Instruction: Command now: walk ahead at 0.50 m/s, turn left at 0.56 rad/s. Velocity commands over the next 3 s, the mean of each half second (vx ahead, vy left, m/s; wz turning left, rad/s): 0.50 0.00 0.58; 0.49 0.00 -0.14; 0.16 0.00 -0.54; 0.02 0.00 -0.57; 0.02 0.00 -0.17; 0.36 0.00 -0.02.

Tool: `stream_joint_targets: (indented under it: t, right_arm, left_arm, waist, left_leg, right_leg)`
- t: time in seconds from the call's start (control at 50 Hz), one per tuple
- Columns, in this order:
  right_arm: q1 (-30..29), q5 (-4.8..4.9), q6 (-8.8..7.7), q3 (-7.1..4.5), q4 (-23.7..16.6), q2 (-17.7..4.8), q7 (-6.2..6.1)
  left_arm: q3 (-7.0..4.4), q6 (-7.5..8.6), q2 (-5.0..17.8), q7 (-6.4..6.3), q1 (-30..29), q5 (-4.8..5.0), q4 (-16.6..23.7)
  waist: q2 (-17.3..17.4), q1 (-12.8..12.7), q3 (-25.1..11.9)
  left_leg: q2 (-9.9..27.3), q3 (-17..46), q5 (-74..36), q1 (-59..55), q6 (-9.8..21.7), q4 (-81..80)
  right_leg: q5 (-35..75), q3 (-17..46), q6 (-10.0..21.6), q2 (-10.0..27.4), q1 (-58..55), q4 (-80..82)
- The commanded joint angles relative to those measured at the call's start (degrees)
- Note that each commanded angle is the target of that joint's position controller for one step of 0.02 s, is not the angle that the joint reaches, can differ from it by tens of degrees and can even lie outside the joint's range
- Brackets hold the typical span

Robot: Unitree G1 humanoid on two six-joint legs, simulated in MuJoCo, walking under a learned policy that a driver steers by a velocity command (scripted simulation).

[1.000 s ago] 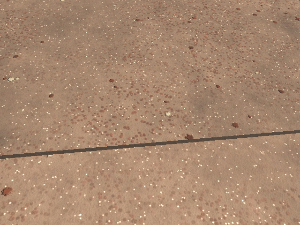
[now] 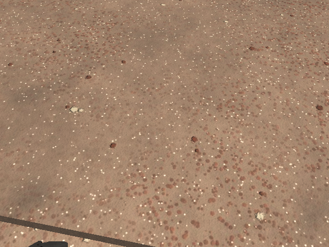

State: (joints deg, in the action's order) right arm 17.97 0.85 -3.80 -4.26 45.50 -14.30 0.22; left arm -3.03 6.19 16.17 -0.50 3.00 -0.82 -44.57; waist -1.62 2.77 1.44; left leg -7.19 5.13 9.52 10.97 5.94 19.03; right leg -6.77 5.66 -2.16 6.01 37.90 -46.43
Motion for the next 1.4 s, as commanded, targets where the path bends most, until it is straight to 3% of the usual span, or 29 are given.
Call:
stream_joint_targets:
  t: [0.02,0.12,0.18,0.2,0.22,0.24,0.26,0.28,0.34,0.5,0.62,0.66,0.7,0.72,0.74,0.76,0.78,0.82,0.88,0.98,1.1,1.14,1.18,1.2,1.22,1.24,1.26,1.28,1.4]
  right_arm:
    - [-0.3,0.34,-0.52,-2.51,-4.2,-9.9,-0.78]
    - [2.5,0.64,0.27,-2.38,-3.8,-9.3,-1.06]
    - [0.5,0.26,0.72,-1.74,-5.2,-7.5,-1.32]
    - [-0.3,-0.38,0.44,-0.51,-6.6,-4.2,-1.08]
    - [7.0,1.07,-0.18,0.39,-8.2,-1.3,-1.13]
    - [8.6,1.82,-0.29,-0.18,-7.3,-6.6,-1.25]
    - [3.6,1.55,0.12,-1.14,-7.4,-10.2,-1.22]
    - [-0.1,0.78,0.48,-1.29,-8.1,-10.2,-1.25]
    - [-1.9,0.81,1.08,-1.42,-9.5,-7.2,-0.47]
    - [-9.7,0.43,1.44,0.0,-13.1,-3.5,0.72]
    - [-19.6,0.47,-0.19,0.65,-16.5,-3.5,2.37]
    - [-16.0,0.33,-0.66,-0.44,-15.9,-6.1,2.42]
    - [0.2,-0.6,-0.67,-3.17,-11.3,-11.4,1.33]
    - [9.0,-2.01,-0.2,-4.4,-10.3,-17.0,0.1]
    - [8.5,-2.24,-0.19,-3.77,-10.7,-16.9,0.22]
    - [6.0,-1.76,-0.29,-2.47,-10.5,-12.0,0.6]
    - [3.3,-1.05,-0.48,-1.64,-9.9,-9.6,0.65]
    - [-3.2,-0.91,-1.36,-0.69,-9.2,-6.0,1.14]
    - [-6.3,-1.56,-2.9,-1.1,-7.8,-5.6,0.89]
    - [-6.2,-1.97,-2.87,-1.82,-5.3,-7.3,-0.79]
    - [-5.0,0.27,-0.64,-3.19,-3.9,-11.3,-2.32]
    - [-6.5,1.5,0.2,-3.73,-4.2,-12.5,-2.6]
    - [-5.1,1.51,0.66,-3.18,-4.1,-10.8,-2.35]
    - [-1.3,-2.26,0.36,-1.24,-5.8,-4.8,-1.99]
    - [4.0,-2.23,-0.01,-0.36,-6.5,-4.8,-1.41]
    - [-0.7,-0.38,-0.07,-1.32,-6.0,-9.5,-1.05]
    - [-5.3,0.35,0.21,-1.21,-7.5,-9.5,-1.32]
    - [-6.5,-0.55,0.82,-1.17,-6.8,-8.8,-2.19]
    - [-6.8,-1.73,3.05,-1.03,-6.9,-7.1,-3.3]
  left_arm:
    - [-0.31,0.32,2.3,0.16,-3.8,0.34,4.1]
    - [-1.31,1.47,5.5,1.18,-7.0,1.28,6.6]
    - [-2.82,2.54,8.1,1.14,2.5,0.93,4.5]
    - [-3.77,2.69,11.2,0.67,11.3,0.01,3.6]
    - [-4.91,1.83,15.8,0.6,17.8,-0.79,2.0]
    - [-4.22,1.45,11.9,0.96,17.7,0.7,2.0]
    - [-3.05,1.03,7.3,0.79,15.1,0.95,3.1]
    - [-2.48,0.53,6.1,0.75,12.2,0.55,3.6]
    - [-1.72,0.31,4.1,0.84,8.8,-0.05,2.7]
    - [-2.92,0.36,7.9,0.66,11.7,0.75,-0.6]
    - [-2.91,-1.51,10.9,1.32,17.5,2.98,-4.1]
    - [-3.08,-2.15,12.3,1.1,17.2,3.16,-4.8]
    - [-2.01,-2.07,10.1,0.83,16.6,2.75,-4.7]
    - [-0.09,-1.42,4.1,1.02,17.7,0.77,-2.4]
    - [0.61,-0.36,2.5,1.17,21.3,2.12,-2.3]
    - [-1.21,-0.24,8.3,1.29,18.0,3.76,-2.3]
    - [-1.29,-0.41,8.2,1.35,14.5,4.03,-1.2]
    - [-1.74,-1.69,7.0,0.82,13.4,2.56,-1.5]
    - [-1.45,-3.91,3.5,0.84,15.5,2.73,-2.0]
    - [-1.34,-4.23,2.3,1.43,8.6,1.77,0.9]
    - [-1.47,-4.5,3.1,4.04,2.1,1.04,5.7]
    - [-2.64,-4.85,5.4,4.28,5.5,0.78,5.9]
    - [-5.37,-4.74,10.9,3.08,16.3,0.68,3.7]
    - [-6.44,-5.0,17.3,1.61,16.5,0.63,4.3]
    - [-5.95,-4.47,18.5,1.98,13.9,-0.49,7.6]
    - [-5.11,-4.33,14.7,2.71,13.3,0.18,9.1]
    - [-4.43,-4.08,12.0,2.66,10.7,1.01,9.0]
    - [-3.81,-4.26,9.8,2.29,8.1,1.88,9.0]
    - [-4.07,-5.44,10.2,0.07,5.7,0.6,10.7]
  waist:
    - [5.7,0.3,-1.4]
    - [7.6,0.8,-2.2]
    - [9.2,-4.7,-6.2]
    - [4.5,-8.7,-13.1]
    - [-13.4,-6.2,-19.9]
    - [-14.2,-6.4,-18.5]
    - [-7.5,-7.9,-11.4]
    - [-3.0,-7.3,-6.9]
    - [-4.4,-4.1,-1.9]
    - [-1.9,-5.7,-0.4]
    - [-2.5,-7.3,3.4]
    - [-4.3,-3.8,1.0]
    - [-3.2,4.7,-10.1]
    - [7.8,6.3,-20.0]
    - [17.7,3.8,-27.9]
    - [11.3,4.6,-20.4]
    - [10.6,3.2,-12.4]
    - [8.6,-1.1,-5.6]
    - [7.5,-4.2,-2.7]
    - [5.2,-3.8,1.6]
    - [6.4,-2.0,0.1]
    - [7.3,-4.4,-2.4]
    - [1.4,-9.5,-8.4]
    - [-13.6,-5.3,-11.9]
    - [-15.4,-2.7,-24.1]
    - [-4.2,-6.7,-25.5]
    - [-2.2,-6.0,-19.0]
    - [1.6,-4.4,-13.2]
    - [-2.6,-1.6,-10.6]
  left_leg:
    - [11.1,8.9,-7.3,7.1,7.4,-5.9]
    - [14.2,17.0,-2.3,-1.1,6.0,1.0]
    - [11.6,18.0,-6.5,-0.8,3.2,10.7]
    - [8.3,13.2,-2.2,6.0,0.9,25.6]
    - [0.3,4.9,20.7,26.4,-3.3,43.9]
    - [4.8,5.6,24.1,35.3,-4.0,53.7]
    - [7.2,5.6,18.7,37.4,-4.5,56.8]
    - [9.2,3.5,14.3,35.7,-4.8,56.3]
    - [12.9,2.2,8.5,30.0,-4.6,50.3]
    - [13.6,-0.9,-6.8,30.2,-5.5,31.1]
    - [10.6,-6.1,-3.8,24.8,-3.7,15.4]
    - [8.3,-7.0,-1.1,17.0,-2.2,11.2]
    - [9.3,-5.7,-7.2,-10.3,1.0,10.1]
    - [25.0,13.0,-8.4,-30.1,6.0,11.5]
    - [33.8,34.5,-3.2,-35.0,12.4,2.8]
    - [31.4,28.2,0.0,-29.0,10.3,1.4]
    - [28.7,18.8,-0.7,-21.7,8.2,0.3]
    - [24.1,8.8,-3.9,-8.5,5.9,-4.2]
    - [23.2,1.2,-8.3,-1.2,6.0,-10.0]
    - [21.5,-10.3,-18.3,-1.8,4.3,-10.5]
    - [23.4,-15.6,-30.0,-7.5,1.7,-2.4]
    - [23.5,-15.8,-38.3,-9.6,0.2,5.6]
    - [17.8,-18.0,-31.5,-4.9,-4.6,26.8]
    - [11.7,-17.4,13.4,12.0,-8.7,46.3]
    - [3.0,-5.4,34.3,24.6,-11.1,63.0]
    - [5.8,1.4,29.4,26.6,-9.8,64.7]
    - [7.4,0.6,23.8,29.1,-8.6,61.6]
    - [9.6,0.3,19.9,29.1,-8.6,57.1]
    - [8.6,0.0,12.9,20.4,-9.4,41.2]
  right_leg:
    - [11.4,-3.5,-0.8,-4.4,-9.0,11.2]
    - [6.8,-1.1,0.8,-5.9,-10.9,18.5]
    - [3.2,-1.8,4.3,-5.1,-24.9,22.3]
    - [0.6,6.3,8.0,3.9,-38.9,21.3]
    - [-9.3,31.2,17.3,16.9,-57.8,25.3]
    - [-21.2,40.8,18.3,19.6,-58.1,28.0]
    - [-21.7,32.1,15.6,17.0,-51.8,28.8]
    - [-14.8,23.3,13.5,14.3,-44.5,29.5]
    - [-1.9,9.7,11.8,8.7,-32.6,33.8]
    - [11.9,-5.8,12.4,7.7,-33.4,37.2]
    - [14.1,-4.2,12.5,9.7,-37.6,35.1]
    - [24.5,-3.9,11.2,10.0,-39.2,29.5]
    - [27.4,-7.8,7.6,5.0,-29.2,9.7]
    - [1.6,-10.0,4.1,-0.9,-11.5,-11.7]
    - [-27.3,-1.9,2.8,-6.8,-0.3,-25.4]
    - [-25.0,1.5,2.9,-3.6,4.9,-29.5]
    - [-20.9,-0.4,3.1,-1.3,6.9,-28.5]
    - [-13.4,-0.8,2.7,2.1,2.1,-23.1]
    - [-7.8,-0.4,1.7,2.6,-2.1,-21.1]
    - [5.0,-1.0,1.0,1.4,0.8,-6.7]
    - [5.5,-7.2,3.4,-1.7,-5.3,7.7]
    - [0.0,-9.6,5.5,-4.6,-10.2,9.8]
    - [13.5,-9.2,9.0,-8.4,-27.2,18.6]
    - [43.9,8.2,14.3,4.6,-41.1,14.8]
    - [40.9,34.1,28.1,16.3,-52.3,19.4]
    - [31.1,30.5,25.9,14.2,-50.3,23.4]
    - [21.6,24.4,22.9,11.4,-44.7,24.3]
    - [15.6,20.2,19.8,8.5,-37.5,25.3]
    - [13.6,14.7,17.0,3.3,-23.0,27.8]
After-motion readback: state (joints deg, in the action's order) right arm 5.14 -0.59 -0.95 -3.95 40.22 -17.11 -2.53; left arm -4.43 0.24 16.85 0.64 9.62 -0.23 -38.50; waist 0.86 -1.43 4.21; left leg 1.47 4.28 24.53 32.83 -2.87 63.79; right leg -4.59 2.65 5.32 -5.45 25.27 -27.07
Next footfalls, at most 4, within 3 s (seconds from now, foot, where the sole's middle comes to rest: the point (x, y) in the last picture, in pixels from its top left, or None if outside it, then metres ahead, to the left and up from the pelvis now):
0.20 right None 0.29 -0.15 -0.78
0.70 left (111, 245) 0.48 0.20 -0.78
1.18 right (158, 178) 0.78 0.00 -0.78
1.68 left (110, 177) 0.78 0.21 -0.78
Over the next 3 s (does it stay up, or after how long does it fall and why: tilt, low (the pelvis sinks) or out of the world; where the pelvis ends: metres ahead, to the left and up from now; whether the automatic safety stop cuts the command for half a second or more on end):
stays up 0.82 0.02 -0.01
